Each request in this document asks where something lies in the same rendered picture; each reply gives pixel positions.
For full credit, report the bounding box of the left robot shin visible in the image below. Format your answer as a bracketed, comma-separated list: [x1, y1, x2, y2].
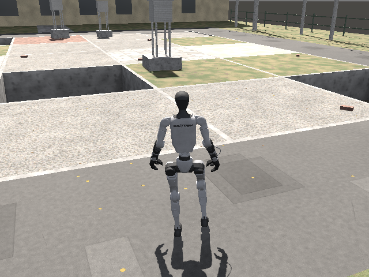
[170, 192, 180, 229]

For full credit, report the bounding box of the left robot upper arm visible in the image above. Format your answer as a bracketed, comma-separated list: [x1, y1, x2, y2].
[155, 117, 171, 148]

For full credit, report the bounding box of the robot right forearm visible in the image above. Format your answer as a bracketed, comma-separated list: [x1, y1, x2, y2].
[206, 138, 218, 162]

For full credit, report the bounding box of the robot left hand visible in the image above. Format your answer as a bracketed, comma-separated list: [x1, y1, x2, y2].
[150, 159, 163, 170]

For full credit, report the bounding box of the right robot upper arm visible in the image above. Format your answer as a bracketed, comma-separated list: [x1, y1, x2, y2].
[195, 115, 212, 148]

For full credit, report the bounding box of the robot right hand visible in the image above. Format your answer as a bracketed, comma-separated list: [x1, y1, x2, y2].
[206, 159, 220, 172]

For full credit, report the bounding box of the robot torso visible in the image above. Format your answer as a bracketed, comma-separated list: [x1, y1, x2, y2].
[170, 113, 197, 173]

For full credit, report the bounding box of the robot left forearm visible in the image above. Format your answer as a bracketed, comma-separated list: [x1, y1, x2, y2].
[150, 140, 161, 161]

